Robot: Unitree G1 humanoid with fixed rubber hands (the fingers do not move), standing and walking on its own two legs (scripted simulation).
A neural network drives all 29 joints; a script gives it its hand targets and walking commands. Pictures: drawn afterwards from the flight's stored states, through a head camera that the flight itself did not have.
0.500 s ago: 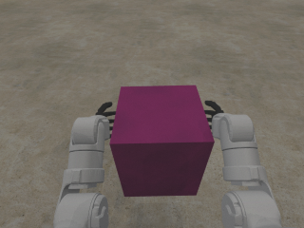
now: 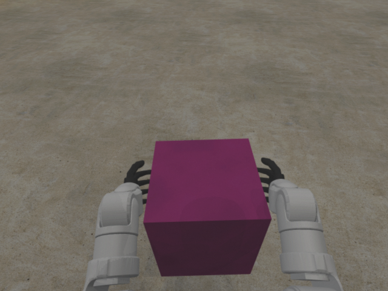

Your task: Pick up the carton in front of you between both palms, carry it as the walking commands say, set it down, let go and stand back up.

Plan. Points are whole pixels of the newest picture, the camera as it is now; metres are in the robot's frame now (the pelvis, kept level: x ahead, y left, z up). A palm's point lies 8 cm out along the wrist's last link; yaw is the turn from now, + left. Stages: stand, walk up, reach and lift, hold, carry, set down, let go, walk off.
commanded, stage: carry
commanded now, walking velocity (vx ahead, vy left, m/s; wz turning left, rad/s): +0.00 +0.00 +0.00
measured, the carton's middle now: (203, 208) +0.31 +0.00 +0.00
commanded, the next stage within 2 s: hold in 0.70 s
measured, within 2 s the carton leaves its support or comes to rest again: neither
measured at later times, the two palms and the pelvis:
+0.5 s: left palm (132, 212) +0.27 +0.15 +0.05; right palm (277, 211) +0.28 -0.15 +0.04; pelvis -0.01 +0.00 +0.00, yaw +0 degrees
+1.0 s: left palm (131, 201) +0.30 +0.15 +0.05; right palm (271, 196) +0.31 -0.14 +0.05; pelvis +0.01 +0.00 +0.01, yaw +2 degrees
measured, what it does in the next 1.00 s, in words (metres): stands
